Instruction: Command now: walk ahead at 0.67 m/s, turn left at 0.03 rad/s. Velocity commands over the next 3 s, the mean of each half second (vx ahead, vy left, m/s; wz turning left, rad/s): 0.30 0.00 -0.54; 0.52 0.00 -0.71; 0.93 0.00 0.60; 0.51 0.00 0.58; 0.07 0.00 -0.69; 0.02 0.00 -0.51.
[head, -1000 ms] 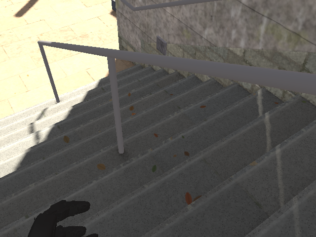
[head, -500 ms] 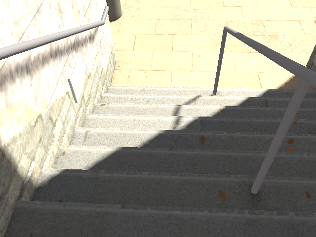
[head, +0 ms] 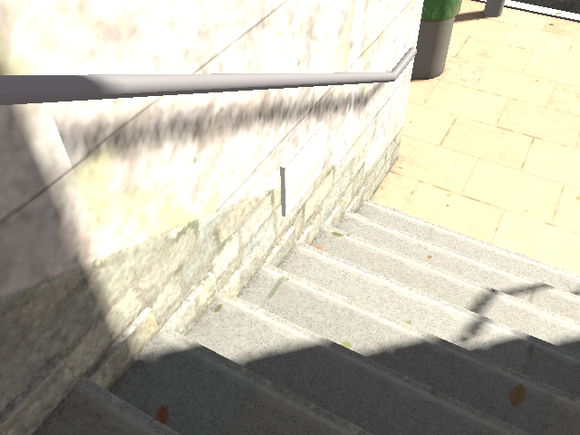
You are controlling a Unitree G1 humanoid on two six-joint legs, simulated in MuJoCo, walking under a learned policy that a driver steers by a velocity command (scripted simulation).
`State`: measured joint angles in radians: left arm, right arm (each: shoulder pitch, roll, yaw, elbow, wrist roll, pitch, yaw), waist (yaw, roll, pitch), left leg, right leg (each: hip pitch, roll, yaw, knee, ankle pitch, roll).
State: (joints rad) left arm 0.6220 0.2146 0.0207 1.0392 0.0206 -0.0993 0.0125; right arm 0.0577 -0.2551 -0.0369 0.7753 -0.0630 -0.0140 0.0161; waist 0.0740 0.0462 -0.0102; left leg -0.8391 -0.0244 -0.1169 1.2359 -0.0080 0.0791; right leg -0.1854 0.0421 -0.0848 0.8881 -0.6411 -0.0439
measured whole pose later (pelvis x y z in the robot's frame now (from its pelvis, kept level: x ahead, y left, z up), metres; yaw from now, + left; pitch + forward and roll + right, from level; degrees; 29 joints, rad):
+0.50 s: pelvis +0.23 -0.05 -0.14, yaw -20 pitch +0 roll +1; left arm 0.22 0.27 0.05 0.69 0.10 -0.09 -0.07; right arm 0.25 -0.32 -0.09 0.78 -0.09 -0.13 -0.03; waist -0.02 -0.02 0.02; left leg -0.30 0.20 0.30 0.86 -0.49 -0.04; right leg -0.50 -0.04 -0.05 1.02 -0.32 0.03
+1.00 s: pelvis +0.35 -0.10 -0.15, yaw -39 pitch +1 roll +0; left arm 0.12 0.31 0.08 0.73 0.04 0.00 0.00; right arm 0.56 -0.27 -0.04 0.87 -0.03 -0.05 -0.01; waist -0.07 -0.01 -0.04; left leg -0.31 -0.04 -0.04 0.94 -0.65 0.03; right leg -0.70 0.13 0.13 1.24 -0.34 -0.08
